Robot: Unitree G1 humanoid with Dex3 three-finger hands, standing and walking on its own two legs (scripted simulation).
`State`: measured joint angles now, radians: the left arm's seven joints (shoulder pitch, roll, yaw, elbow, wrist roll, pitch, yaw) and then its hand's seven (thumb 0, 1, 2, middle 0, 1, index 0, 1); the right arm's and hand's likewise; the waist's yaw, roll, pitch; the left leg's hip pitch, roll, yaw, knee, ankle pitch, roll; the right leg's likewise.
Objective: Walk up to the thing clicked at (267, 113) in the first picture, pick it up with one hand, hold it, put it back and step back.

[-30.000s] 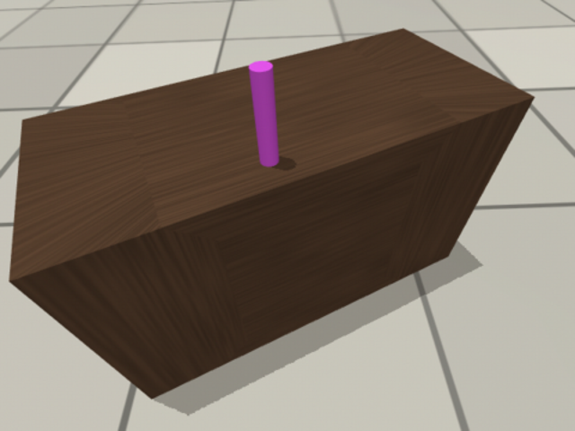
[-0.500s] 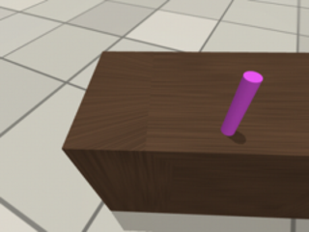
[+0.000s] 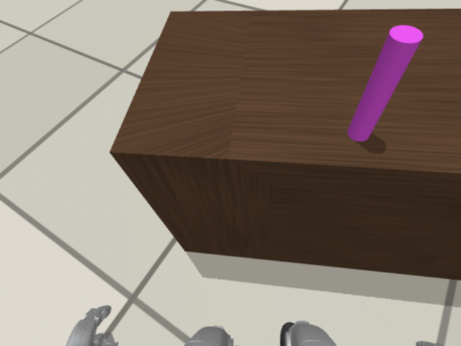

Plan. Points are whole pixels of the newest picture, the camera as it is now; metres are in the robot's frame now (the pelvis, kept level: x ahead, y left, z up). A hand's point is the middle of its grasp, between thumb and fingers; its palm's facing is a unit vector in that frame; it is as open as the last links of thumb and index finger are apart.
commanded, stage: step back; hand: right
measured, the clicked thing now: (377, 93) +0.51 -0.23 +0.10
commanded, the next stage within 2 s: none
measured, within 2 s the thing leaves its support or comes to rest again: neither
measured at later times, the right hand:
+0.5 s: hand out of the picture +0.00 -0.25 -0.15, palm faces +0.03 +0.93 -0.38, open 7.4 cm
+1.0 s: hand out of the picture -0.22 -0.22 -0.13, palm faces -0.02 +0.91 -0.42, open 7.4 cm
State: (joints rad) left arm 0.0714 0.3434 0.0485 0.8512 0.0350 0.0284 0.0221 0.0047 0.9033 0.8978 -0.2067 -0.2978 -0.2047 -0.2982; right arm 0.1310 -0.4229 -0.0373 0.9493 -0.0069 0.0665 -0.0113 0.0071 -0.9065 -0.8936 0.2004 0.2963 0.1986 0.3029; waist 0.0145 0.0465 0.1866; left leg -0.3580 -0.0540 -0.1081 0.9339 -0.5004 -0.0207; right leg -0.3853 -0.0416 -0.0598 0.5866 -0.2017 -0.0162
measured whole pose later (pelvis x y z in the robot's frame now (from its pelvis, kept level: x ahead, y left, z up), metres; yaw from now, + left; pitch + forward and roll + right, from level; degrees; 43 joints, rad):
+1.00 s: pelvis -0.28 +0.05 +0.00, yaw -2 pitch -2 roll -1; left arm 0.10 0.39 0.07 0.82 0.02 0.08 0.02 0.00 0.91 0.90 -0.20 -0.30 -0.20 -0.30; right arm 0.18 -0.35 -0.04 0.89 -0.05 0.04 0.00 0.01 -0.90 -0.89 0.20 0.30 0.20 0.30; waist -0.01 -0.03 0.17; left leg -0.28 -0.01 -0.05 0.60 -0.29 0.02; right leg -0.49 0.11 0.14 1.12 -0.51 -0.01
